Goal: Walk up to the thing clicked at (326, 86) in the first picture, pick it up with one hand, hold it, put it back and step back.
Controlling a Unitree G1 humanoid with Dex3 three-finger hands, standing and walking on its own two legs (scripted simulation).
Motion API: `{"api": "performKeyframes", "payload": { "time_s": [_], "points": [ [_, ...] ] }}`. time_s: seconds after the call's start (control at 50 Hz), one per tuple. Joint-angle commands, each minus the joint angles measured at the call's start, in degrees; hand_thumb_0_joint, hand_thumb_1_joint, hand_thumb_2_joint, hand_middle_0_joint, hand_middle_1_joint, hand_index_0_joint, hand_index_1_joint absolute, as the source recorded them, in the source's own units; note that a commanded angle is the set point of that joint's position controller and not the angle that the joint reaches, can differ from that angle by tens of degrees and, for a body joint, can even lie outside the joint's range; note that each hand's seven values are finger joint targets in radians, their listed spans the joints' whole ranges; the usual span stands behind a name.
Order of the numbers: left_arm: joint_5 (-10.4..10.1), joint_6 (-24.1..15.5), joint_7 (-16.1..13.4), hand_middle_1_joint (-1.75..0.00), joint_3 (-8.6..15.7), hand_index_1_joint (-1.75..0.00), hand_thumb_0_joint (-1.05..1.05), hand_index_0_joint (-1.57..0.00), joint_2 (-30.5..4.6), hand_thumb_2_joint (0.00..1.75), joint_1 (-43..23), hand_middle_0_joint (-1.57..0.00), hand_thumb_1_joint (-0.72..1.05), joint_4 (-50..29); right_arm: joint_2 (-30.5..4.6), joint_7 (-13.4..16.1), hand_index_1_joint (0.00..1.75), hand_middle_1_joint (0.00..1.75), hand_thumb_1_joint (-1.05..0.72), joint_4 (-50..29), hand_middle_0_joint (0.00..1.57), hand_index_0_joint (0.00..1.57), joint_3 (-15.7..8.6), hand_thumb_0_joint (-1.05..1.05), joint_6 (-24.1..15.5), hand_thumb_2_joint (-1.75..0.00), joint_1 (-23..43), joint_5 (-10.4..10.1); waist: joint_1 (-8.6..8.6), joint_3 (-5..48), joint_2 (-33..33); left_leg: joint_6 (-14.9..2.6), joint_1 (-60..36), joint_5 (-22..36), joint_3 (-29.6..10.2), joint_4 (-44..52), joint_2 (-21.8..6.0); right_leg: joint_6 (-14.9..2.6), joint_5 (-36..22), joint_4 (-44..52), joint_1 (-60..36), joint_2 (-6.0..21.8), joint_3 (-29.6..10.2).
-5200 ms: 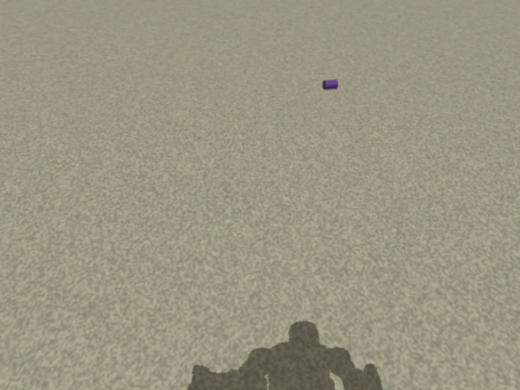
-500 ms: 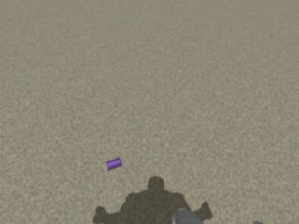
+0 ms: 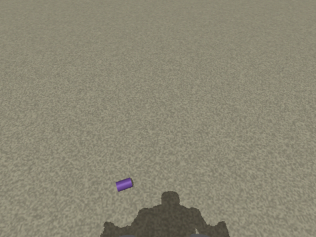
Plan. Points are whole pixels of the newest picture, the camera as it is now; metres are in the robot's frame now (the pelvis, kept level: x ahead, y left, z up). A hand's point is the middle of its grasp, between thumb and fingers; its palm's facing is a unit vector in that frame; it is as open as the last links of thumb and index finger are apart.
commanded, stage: walk up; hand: left
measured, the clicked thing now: (124, 184) +0.52 +0.23 -0.72
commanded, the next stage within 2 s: stand in 1.22 s
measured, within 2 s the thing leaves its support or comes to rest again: neither
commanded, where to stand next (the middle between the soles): +0.07 +0.02 m, yaw +0 degrees
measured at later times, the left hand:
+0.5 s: hand out of the picture +0.12 +0.26 -0.13, palm faces +0.00 -0.94 -0.35, open 7.4 cm
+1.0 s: hand out of the picture +0.12 +0.25 -0.13, palm faces -0.02 -0.94 -0.34, open 7.4 cm
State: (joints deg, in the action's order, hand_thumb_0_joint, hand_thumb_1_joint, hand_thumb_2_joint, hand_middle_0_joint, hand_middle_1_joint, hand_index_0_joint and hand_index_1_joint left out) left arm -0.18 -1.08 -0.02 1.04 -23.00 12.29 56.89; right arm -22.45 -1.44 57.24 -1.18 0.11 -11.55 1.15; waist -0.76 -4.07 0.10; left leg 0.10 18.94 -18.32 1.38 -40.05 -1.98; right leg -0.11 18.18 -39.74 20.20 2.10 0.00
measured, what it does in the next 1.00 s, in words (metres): stands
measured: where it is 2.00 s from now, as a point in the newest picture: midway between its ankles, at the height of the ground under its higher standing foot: outside the picture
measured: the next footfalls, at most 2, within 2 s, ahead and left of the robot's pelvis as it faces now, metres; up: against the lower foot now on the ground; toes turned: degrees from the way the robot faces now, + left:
none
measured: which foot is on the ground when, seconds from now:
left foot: down 0.00-1.00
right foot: down 0.00-1.00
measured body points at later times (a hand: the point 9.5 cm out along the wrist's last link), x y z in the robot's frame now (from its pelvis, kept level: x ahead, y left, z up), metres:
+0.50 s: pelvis +0.03 +0.00 +0.03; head +0.05 +0.00 +0.47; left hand +0.12 +0.31 -0.10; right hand +0.15 -0.30 -0.10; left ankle +0.04 +0.13 -0.72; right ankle +0.05 -0.14 -0.72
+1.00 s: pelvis +0.04 +0.00 +0.03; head +0.05 +0.00 +0.48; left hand +0.12 +0.30 -0.10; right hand +0.10 -0.30 -0.11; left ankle +0.04 +0.13 -0.72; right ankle +0.05 -0.14 -0.72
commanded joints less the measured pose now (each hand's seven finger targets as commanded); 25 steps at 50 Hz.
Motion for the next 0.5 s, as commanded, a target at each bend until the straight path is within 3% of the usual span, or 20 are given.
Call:
{"api": "performKeyframes", "payload": {
  "time_s": [0.0,0.04,0.1,0.16,0.22,0.32,0.38,0.42,0.48],
  "points": [
    [0.20,-1.71,-0.46,-0.30,2.50,-0.30,0.00,-0.20,-12.47,0.90,-1.51,-0.20,0.90,-0.68,-12.36,0.88,0.30,0.30,-0.90,-3.28,0.20,0.20,-2.17,0.00,-1.67,-0.90,5.81,-0.92,-0.57,2.11,5.35,-3.34,4.95,-11.18,-9.12,16.18,-5.64,-2.57,0.72,10.89,-6.11,2.70,-4.98],
    [0.15,-1.90,-0.42,-0.30,1.89,-0.30,0.00,-0.20,-12.34,0.90,-4.15,-0.20,0.90,-0.35,-12.33,0.95,0.30,0.30,-0.90,-2.11,0.20,0.20,-1.94,0.00,-1.64,-0.90,5.82,-0.91,0.36,2.13,4.20,-3.36,1.41,-9.06,-8.70,16.30,-5.26,-2.62,-0.65,12.39,-4.27,3.54,-5.87],
    [-0.32,-2.21,-0.55,-0.30,1.28,-0.30,0.00,-0.20,-11.56,0.90,-4.75,-0.20,0.90,1.71,-12.00,1.18,0.30,0.30,-0.90,-0.57,0.20,0.20,-1.56,0.00,-2.15,-0.90,6.92,-1.26,-0.03,4.80,3.10,-3.36,-3.00,5.80,-7.68,14.66,-5.86,-2.14,-12.51,12.16,-6.81,3.74,-4.43],
    [-0.60,-2.38,-0.71,-0.30,1.06,-0.30,0.00,-0.20,-11.66,0.90,-5.46,-0.20,0.90,2.95,-11.66,1.38,0.30,0.30,-0.90,0.72,0.20,0.20,-1.47,0.00,-2.16,-0.90,7.25,-1.63,0.36,7.39,1.87,-3.09,-7.46,14.63,-5.91,13.84,-5.63,-1.87,-19.23,13.15,-8.89,4.86,-4.43],
    [-0.56,-2.19,-0.86,-0.30,0.77,-0.30,0.00,-0.20,-10.99,0.90,-7.16,-0.20,0.90,4.02,-11.54,1.51,0.30,0.30,-0.90,1.90,0.20,0.20,-1.86,0.00,-1.84,-0.90,8.29,-1.80,0.73,8.85,0.93,-2.93,-10.07,17.19,-5.15,14.41,-5.60,-1.68,-21.38,14.16,-10.11,5.30,-3.92],
    [-0.41,-1.60,-0.73,-0.30,0.32,-0.30,0.00,-0.20,-9.90,0.90,-9.23,-0.20,0.90,5.68,-10.99,1.43,0.30,0.30,-0.90,3.42,0.20,0.20,-1.85,0.00,-1.45,-0.90,11.49,-1.52,0.39,6.71,1.25,-2.51,-9.51,12.30,-5.56,19.58,-5.83,-0.85,-16.65,17.32,-10.82,5.00,-3.67],
    [-0.07,-1.64,-0.64,-0.30,0.31,-0.30,0.00,-0.20,-9.85,0.90,-10.26,-0.20,0.90,6.49,-10.62,1.31,0.30,0.30,-0.90,4.24,0.20,0.20,-1.63,0.00,-1.40,-0.90,12.34,-1.42,0.47,6.78,-0.07,-2.29,-10.34,12.14,-4.84,20.58,-5.46,-0.54,-17.21,19.38,-11.98,5.43,-4.00],
    [0.00,-1.73,-0.64,-0.30,0.42,-0.30,0.00,-0.20,-9.86,0.90,-10.69,-0.20,0.90,6.71,-10.66,1.25,0.30,0.30,-0.90,4.71,0.20,0.20,-1.59,0.00,-1.48,-0.90,12.36,-1.42,0.58,8.29,-0.44,-2.06,-12.39,15.29,-4.35,20.62,-5.65,-0.43,-19.64,19.99,-12.90,5.84,-3.98],
    [-0.09,-1.51,-0.56,-0.30,0.36,-0.30,0.00,-0.20,-9.48,0.90,-11.60,-0.20,0.90,7.07,-10.37,1.21,0.30,0.30,-0.90,5.35,0.20,0.20,-1.56,0.00,-1.53,-0.90,12.77,-1.30,0.42,7.51,-0.17,-1.68,-12.91,15.16,-4.17,22.41,-5.56,-0.06,-18.58,20.84,-12.62,5.78,-4.06]
  ]
}}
